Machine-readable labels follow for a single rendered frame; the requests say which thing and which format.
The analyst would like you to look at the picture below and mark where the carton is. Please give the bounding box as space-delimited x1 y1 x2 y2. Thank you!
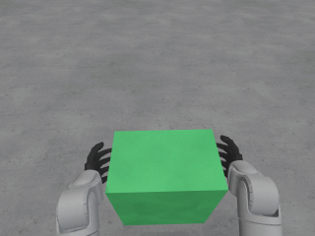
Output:
105 129 228 226

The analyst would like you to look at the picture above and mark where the robot left forearm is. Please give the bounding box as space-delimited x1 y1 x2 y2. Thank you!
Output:
55 169 104 236

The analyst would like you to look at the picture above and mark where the left robot hand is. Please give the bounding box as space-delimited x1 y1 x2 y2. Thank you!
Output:
85 142 112 184

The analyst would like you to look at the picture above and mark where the right robot hand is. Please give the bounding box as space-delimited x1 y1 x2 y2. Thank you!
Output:
216 135 243 178

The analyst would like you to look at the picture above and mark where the robot right forearm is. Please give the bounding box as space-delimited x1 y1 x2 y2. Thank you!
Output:
227 160 283 236

